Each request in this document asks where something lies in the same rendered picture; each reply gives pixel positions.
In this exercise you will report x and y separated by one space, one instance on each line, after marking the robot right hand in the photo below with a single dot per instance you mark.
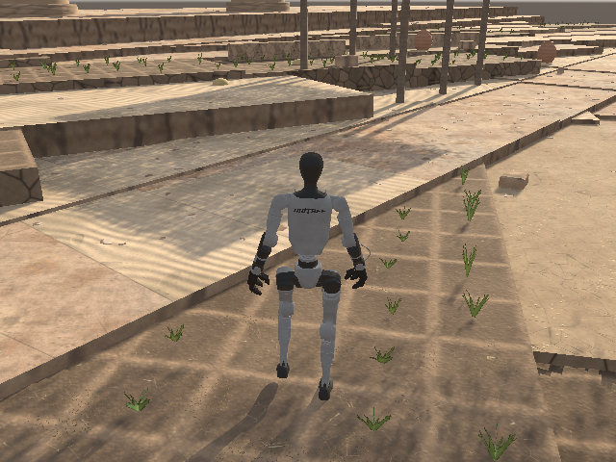
354 274

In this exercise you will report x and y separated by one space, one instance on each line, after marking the left robot upper arm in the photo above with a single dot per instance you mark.
278 203

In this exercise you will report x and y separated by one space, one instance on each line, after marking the right robot shin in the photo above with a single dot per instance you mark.
327 356

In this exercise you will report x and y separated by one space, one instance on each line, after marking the robot left hand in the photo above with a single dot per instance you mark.
253 279

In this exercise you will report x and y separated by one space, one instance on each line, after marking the robot right thigh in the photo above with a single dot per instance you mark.
331 289

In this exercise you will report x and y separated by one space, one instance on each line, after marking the right robot forearm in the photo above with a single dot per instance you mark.
356 255

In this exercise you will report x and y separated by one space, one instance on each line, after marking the left robot forearm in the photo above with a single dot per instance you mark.
261 257

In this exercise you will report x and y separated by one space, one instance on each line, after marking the right robot upper arm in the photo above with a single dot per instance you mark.
339 204

